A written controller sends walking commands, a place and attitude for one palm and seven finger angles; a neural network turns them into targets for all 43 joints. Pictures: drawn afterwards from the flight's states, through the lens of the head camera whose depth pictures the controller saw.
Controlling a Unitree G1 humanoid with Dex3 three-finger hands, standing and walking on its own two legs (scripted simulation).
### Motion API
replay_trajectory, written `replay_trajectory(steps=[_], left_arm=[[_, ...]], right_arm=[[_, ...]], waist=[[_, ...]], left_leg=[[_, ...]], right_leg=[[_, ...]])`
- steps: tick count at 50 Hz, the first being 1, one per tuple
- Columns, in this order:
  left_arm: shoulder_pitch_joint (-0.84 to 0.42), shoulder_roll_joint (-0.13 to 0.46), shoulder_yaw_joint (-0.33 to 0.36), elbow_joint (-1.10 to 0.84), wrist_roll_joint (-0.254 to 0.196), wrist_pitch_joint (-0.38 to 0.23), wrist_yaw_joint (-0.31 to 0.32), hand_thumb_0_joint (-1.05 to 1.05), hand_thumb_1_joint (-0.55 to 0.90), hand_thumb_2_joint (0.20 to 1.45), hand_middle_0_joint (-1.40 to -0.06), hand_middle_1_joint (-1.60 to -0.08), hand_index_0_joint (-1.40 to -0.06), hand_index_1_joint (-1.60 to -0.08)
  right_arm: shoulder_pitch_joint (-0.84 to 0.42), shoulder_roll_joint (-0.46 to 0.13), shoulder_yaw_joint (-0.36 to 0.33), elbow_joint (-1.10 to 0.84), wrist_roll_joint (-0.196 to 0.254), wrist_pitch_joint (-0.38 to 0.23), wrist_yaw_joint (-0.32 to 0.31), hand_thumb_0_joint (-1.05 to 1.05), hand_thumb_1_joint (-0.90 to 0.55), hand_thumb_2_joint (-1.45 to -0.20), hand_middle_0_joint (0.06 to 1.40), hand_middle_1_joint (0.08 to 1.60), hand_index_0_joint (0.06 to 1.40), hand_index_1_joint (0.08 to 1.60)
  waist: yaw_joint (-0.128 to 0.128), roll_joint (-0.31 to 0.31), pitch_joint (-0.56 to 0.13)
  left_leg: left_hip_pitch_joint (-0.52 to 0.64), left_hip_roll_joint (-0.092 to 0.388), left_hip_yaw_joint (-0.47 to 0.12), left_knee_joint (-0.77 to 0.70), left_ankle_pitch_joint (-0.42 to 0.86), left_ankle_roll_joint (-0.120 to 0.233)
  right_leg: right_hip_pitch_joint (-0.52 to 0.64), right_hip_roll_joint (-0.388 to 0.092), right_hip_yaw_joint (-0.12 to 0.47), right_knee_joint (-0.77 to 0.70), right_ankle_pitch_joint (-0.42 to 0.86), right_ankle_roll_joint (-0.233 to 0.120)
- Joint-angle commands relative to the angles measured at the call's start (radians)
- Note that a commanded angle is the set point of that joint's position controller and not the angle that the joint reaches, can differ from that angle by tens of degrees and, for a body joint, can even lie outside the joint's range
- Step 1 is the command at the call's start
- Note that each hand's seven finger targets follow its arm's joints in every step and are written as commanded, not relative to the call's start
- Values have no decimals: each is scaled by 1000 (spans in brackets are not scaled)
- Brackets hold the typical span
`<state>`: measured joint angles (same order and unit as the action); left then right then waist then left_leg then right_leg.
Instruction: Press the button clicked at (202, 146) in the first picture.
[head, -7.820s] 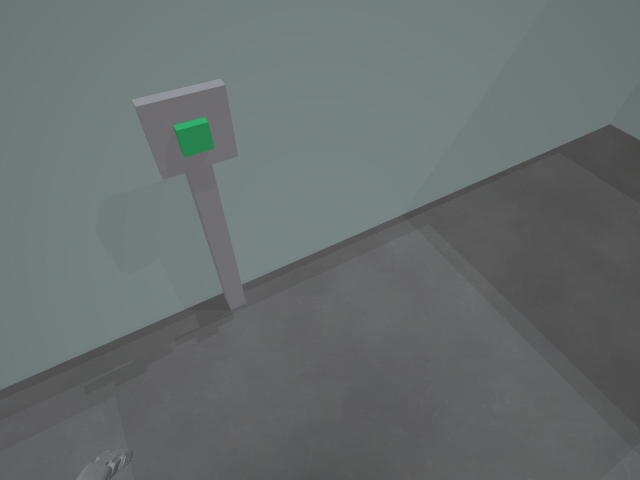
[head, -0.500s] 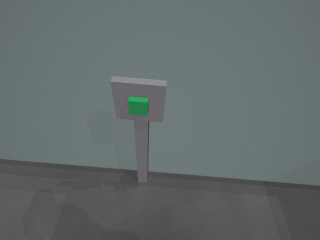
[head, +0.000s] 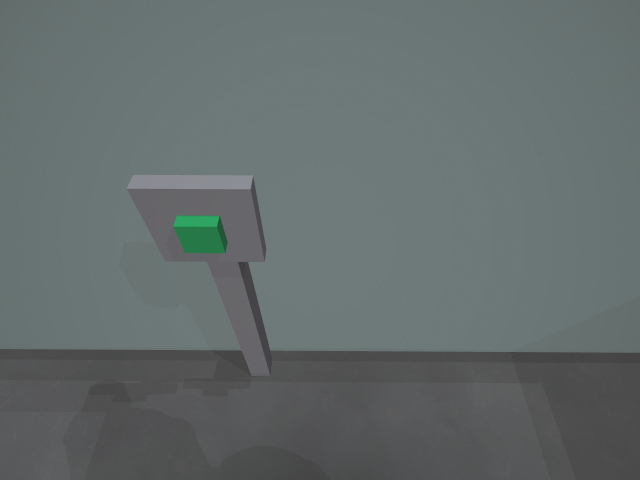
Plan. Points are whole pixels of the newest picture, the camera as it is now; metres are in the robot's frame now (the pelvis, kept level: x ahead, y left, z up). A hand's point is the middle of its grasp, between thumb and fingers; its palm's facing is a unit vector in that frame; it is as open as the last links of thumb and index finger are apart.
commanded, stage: come to a stop and stand still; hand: left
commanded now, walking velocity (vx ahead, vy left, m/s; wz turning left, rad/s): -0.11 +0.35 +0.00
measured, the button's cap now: (202, 233) +0.47 +0.21 +0.00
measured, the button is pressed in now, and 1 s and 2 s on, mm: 0 0 0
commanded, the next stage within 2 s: none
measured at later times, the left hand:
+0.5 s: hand out of the picture +0.00 +0.18 -0.18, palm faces +0.12 -0.98 -0.18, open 7.4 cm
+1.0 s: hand out of the picture -0.06 +0.13 -0.16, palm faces +0.04 -0.99 -0.13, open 7.4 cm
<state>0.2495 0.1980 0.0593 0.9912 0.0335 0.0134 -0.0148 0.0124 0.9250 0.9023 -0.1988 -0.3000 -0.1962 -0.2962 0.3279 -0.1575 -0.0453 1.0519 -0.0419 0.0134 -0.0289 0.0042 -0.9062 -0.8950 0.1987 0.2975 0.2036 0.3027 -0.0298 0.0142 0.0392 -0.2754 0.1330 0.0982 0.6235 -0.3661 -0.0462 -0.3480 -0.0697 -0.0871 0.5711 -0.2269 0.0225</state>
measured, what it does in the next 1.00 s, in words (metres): steps on the spot: left foot, then right foot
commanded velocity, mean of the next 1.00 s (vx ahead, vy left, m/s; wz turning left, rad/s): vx -0.02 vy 0.07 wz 0.00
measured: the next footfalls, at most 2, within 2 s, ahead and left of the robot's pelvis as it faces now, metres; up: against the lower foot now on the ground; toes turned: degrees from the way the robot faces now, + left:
left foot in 0.40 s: +0.04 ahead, +0.07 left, +0.00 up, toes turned +6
right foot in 0.72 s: -0.05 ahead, -0.12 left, +0.00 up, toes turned -1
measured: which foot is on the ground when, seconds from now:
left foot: down 0.00-0.00, up 0.02-0.38, down 0.40-1.00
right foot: down 0.00-0.42, up 0.44-0.70, down 0.72-1.00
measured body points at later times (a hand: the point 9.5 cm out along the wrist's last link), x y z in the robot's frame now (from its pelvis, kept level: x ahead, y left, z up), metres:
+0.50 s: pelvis -0.02 +0.00 +0.01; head -0.01 +0.02 +0.45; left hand -0.01 +0.23 -0.16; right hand +0.07 -0.23 -0.13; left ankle +0.00 +0.07 -0.73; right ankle +0.01 -0.12 -0.70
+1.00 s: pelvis -0.05 -0.01 +0.01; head -0.05 -0.01 +0.46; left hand -0.07 +0.18 -0.15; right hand -0.06 -0.23 -0.15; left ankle +0.00 +0.07 -0.73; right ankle -0.09 -0.11 -0.73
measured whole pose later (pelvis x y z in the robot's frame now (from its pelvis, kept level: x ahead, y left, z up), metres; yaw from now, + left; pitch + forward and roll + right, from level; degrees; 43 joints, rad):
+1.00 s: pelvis -0.05 -0.01 +0.01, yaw +1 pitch -2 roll +0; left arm 0.33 0.10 -0.02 1.12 0.01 0.00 0.03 0.01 0.91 0.90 -0.20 -0.30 -0.20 -0.30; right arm 0.31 -0.14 0.00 1.12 -0.02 0.01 -0.03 0.00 -0.92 -0.90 0.19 0.30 0.20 0.30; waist -0.01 -0.02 0.01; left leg -0.23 -0.03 0.11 0.41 -0.15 0.06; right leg -0.10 0.00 -0.05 0.44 -0.31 -0.02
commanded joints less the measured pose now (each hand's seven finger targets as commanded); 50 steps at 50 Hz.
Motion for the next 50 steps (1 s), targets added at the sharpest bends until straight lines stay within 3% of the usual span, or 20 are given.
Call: replay_trajectory(steps=[1, 2, 4, 6, 9, 15, 18, 19, 20, 21, 22, 24, 27, 32, 35, 37, 38, 40, 45, 50], left_arm=[[166, 136, 9, -5, -8, -29, 27, 0, 900, 900, -200, -300, -200, -300], [94, 116, 6, -13, -6, -40, 33, 0, 900, 900, -200, -300, -200, -300], [21, 94, -2, -33, -8, -44, 46, 0, 900, 900, -200, -300, -200, -300], [36, 109, 2, -38, -5, -42, 53, 0, 900, 900, -200, -300, -200, -300], [76, 142, 21, -27, -6, -29, 61, 0, 900, 900, -200, -300, -200, -300], [35, 170, 36, -43, -2, -14, 65, 0, 900, 900, -200, -300, -200, -300], [-8, 160, 33, -51, -11, -2, 57, 0, 900, 900, -200, -300, -200, -300], [-11, 121, 25, -60, -13, 4, 55, 0, 900, 900, -200, -300, -200, -300], [-1, 61, 14, -73, -20, 15, 49, 0, 900, 900, -200, -300, -200, -300], [-15, 44, 9, -82, -18, 20, 49, 0, 900, 900, -200, -300, -200, -300], [-10, 48, 8, -66, -12, 27, 49, 0, 900, 900, -200, -300, -200, -300], [42, 32, 4, -29, 1, 29, 41, 0, 900, 900, -200, -300, -200, -300], [91, 6, -6, 3, 0, 24, 42, 0, 900, 900, -200, -300, -200, -300], [85, -16, -25, 12, -3, 7, 44, 0, 900, 900, -200, -300, -200, -300], [155, -8, -34, 52, -8, -13, 53, 0, 900, 900, -200, -300, -200, -300], [165, 23, -38, 68, -11, -24, 57, 0, 900, 900, -200, -300, -200, -300], [155, 31, -42, 69, -15, -25, 56, 0, 900, 900, -200, -300, -200, -300], [133, 7, -48, 74, -17, -37, 58, 0, 900, 900, -200, -300, -200, -300], [137, 0, -56, 88, -21, -29, 60, 0, 900, 900, -200, -300, -200, -300], [168, -7, -59, 110, -22, -27, 58, 0, 900, 900, -200, -300, -200, -300]], right_arm=[[5, -26, -2, -85, 24, 0, 1, 0, -900, -900, 200, 300, 200, 300], [11, -19, 0, -68, 23, 4, 7, 0, -900, -900, 200, 300, 200, 300], [28, -35, -2, -36, 29, 6, 10, 0, -900, -900, 200, 300, 200, 300], [6, -30, 4, -37, 36, 8, 12, 0, -900, -900, 200, 300, 200, 300], [-41, -34, 3, -55, 33, 18, 13, 0, -900, -900, 200, 300, 200, 300], [-60, -49, -5, -99, 33, 25, 20, 0, -900, -900, 200, 300, 200, 300], [21, -44, -4, -74, 34, 12, 18, 0, -900, -900, 200, 300, 200, 300], [45, -73, -8, -74, 33, 5, 14, 0, -900, -900, 200, 300, 200, 300], [19, -139, -20, -96, 21, 1, 11, 0, -900, -900, 200, 300, 200, 300], [-30, -169, -23, -124, 17, 8, 8, 0, -900, -900, 200, 300, 200, 300], [-97, -144, -16, -138, 16, 8, 6, 0, -900, -900, 200, 300, 200, 300], [-161, -112, -2, -153, 16, -1, 0, 0, -900, -900, 200, 300, 200, 300], [-140, -111, -2, -145, 18, -8, 2, 0, -900, -900, 200, 300, 200, 300], [-43, -111, -4, -94, 17, -18, -5, 0, -900, -900, 200, 300, 200, 300], [-40, -97, 4, -71, 31, -24, -1, 0, -900, -900, 200, 300, 200, 300], [-40, -66, 12, -62, 37, -25, 4, 0, -900, -900, 200, 300, 200, 300], [-34, -63, 17, -55, 36, -28, 7, 0, -900, -900, 200, 300, 200, 300], [-33, -72, 14, -30, 30, -24, 5, 0, -900, -900, 200, 300, 200, 300], [-10, -68, 29, 21, 31, -19, 4, 0, -900, -900, 200, 300, 200, 300], [19, -56, 34, 46, 30, -15, 1, 0, -900, -900, 200, 300, 200, 300]], waist=[[71, -223, -104], [40, -260, -75], [19, -241, -50], [37, -178, -53], [71, -131, -57], [60, -150, -61], [14, -104, -80], [4, -12, -88], [14, 226, -47], [17, 268, 7], [32, 195, 20], [69, 127, 26], [61, 47, -2], [24, 46, -57], [52, -4, -90], [32, -77, -57], [22, -56, -52], [18, -160, -39], [21, -16, 69], [28, 0, 99]], left_leg=[[-211, -66, -80, 338, -253, 54], [-201, -60, -77, 364, -188, 47], [-181, -62, -68, 365, -117, 26], [-162, -86, -49, 286, -109, 13], [-172, -117, -32, 226, -104, 2], [-97, -114, -67, 118, -61, 17], [135, -135, -28, -149, 130, 32], [196, -69, -89, -227, 146, 51], [140, 102, -318, -333, 143, 127], [-13, 191, -395, -421, 123, 217], [-113, 173, -356, -454, 3, 242], [-134, 111, -298, -437, 11, 217], [-67, 87, -252, -425, 46, 217], [123, 102, -286, -388, 188, 232], [93, 41, -228, -297, 274, 163], [66, -38, -153, -269, 227, 92], [99, -52, -150, -276, 226, 83], [125, -39, -131, -243, 301, 89], [100, -29, -150, -303, 186, 88], [58, -26, -163, -335, 94, 85]], right_leg=[[191, -305, 295, -290, 203, -154], [142, -272, 286, -295, 227, -144], [136, -252, 213, -249, 414, -159], [160, -258, 184, -203, 585, -182], [222, -289, 214, -193, 636, -220], [145, -310, 248, -212, 384, -232], [9, -217, 181, -148, 145, -153], [-45, -142, 129, -71, -9, -107], [-136, -22, 29, 57, -203, -40], [-104, 24, 19, 215, -315, -21], [-39, 7, 68, 319, -281, -35], [-45, 14, 91, 409, -205, -38], [-39, 13, 80, 391, -174, -22], [3, 8, 62, 85, -245, -16], [175, -4, 85, -215, -22, -24], [176, -85, 177, -234, 52, -73], [141, -101, 175, -225, 53, -83], [129, -78, 166, -223, 132, -73], [70, -50, 151, -252, -41, -68], [73, -38, 147, -260, -91, -72]])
